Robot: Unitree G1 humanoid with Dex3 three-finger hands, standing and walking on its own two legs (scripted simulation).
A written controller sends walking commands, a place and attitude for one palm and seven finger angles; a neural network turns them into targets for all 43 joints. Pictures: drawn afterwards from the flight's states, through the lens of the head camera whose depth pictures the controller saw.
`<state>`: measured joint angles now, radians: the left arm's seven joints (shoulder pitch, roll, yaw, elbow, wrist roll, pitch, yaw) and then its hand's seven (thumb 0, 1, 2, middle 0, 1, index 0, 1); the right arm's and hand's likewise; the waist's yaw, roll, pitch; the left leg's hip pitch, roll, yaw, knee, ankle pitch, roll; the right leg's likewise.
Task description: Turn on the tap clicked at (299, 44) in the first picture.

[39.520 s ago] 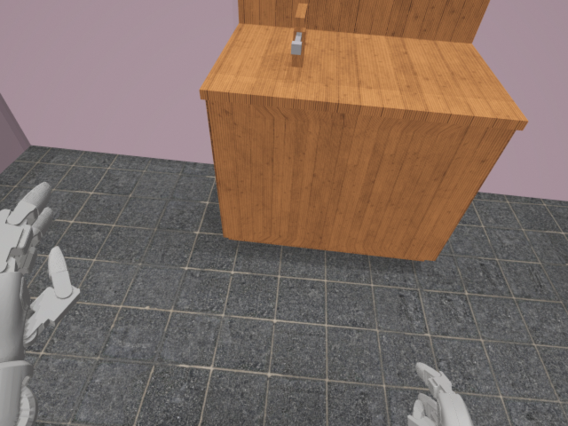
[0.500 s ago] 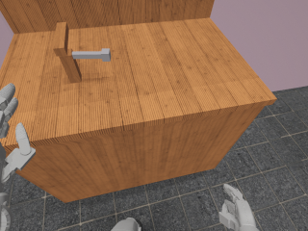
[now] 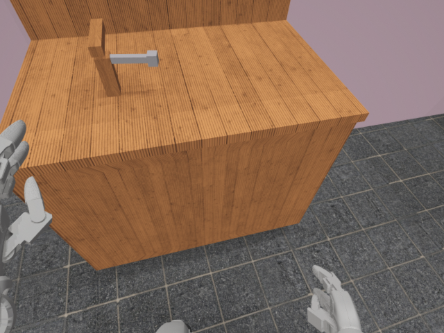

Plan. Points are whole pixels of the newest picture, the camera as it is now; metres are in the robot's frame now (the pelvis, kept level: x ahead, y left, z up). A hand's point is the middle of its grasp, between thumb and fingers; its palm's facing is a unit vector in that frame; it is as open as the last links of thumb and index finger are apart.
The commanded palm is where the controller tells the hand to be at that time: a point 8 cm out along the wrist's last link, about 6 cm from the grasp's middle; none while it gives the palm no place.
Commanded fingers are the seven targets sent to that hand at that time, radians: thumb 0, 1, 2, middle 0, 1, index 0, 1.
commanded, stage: stop stepping back and stand still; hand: left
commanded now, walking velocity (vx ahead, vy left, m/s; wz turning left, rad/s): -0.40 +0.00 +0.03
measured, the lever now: (152, 58) +0.69 +0.23 +0.11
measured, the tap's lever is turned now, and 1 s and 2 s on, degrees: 80 80 80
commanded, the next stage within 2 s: stand and check the lever's angle in 0.96 s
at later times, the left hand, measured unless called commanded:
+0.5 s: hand out of the picture +0.07 +0.24 +0.17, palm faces +0.48 -0.80 -0.37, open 7.4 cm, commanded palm +0.01 +0.27 +0.19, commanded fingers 0.00 0.90 0.90 -0.20 -0.30 -0.20 -0.30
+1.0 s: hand out of the picture +0.04 +0.22 +0.16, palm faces +0.47 -0.82 -0.33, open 7.4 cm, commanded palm -0.02 +0.26 +0.19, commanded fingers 0.00 0.90 0.90 -0.20 -0.30 -0.20 -0.30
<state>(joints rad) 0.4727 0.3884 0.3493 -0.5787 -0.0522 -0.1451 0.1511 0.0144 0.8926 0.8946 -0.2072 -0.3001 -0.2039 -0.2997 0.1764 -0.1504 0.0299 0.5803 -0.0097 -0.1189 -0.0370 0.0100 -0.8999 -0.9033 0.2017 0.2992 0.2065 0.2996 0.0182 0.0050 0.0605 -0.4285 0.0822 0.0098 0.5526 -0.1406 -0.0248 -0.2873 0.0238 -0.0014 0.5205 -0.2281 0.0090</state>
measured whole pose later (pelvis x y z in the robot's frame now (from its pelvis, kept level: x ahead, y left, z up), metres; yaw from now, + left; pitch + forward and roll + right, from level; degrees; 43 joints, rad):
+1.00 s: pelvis -0.15 -0.03 +0.00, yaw +5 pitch -3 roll -1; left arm 0.45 0.32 0.30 -0.49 -0.05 -0.12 0.14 0.01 0.89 0.89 -0.21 -0.30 -0.21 -0.30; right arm 0.21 -0.21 0.00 0.68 0.01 -0.09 -0.06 0.01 -0.90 -0.90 0.20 0.30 0.21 0.30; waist 0.02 0.01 0.04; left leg -0.39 0.04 0.02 0.85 -0.37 0.03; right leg -0.27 -0.01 -0.05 0.56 -0.24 -0.02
